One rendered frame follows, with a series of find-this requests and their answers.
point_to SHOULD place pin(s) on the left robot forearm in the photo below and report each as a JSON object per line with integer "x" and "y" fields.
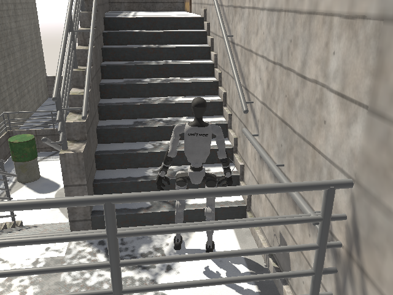
{"x": 165, "y": 165}

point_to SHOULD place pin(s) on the robot right hand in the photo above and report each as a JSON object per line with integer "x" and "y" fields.
{"x": 227, "y": 181}

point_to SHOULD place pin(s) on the humanoid robot torso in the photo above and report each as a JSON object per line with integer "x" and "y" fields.
{"x": 197, "y": 145}

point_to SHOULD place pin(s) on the left robot upper arm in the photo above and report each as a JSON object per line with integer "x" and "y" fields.
{"x": 178, "y": 129}

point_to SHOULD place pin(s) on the right robot upper arm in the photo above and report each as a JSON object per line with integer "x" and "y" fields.
{"x": 216, "y": 130}

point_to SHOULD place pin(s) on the robot left hand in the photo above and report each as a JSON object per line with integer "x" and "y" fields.
{"x": 159, "y": 182}

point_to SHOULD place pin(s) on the right robot forearm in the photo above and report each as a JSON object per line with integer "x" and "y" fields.
{"x": 226, "y": 166}

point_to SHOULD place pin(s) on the robot left thigh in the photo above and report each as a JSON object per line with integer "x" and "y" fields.
{"x": 181, "y": 183}

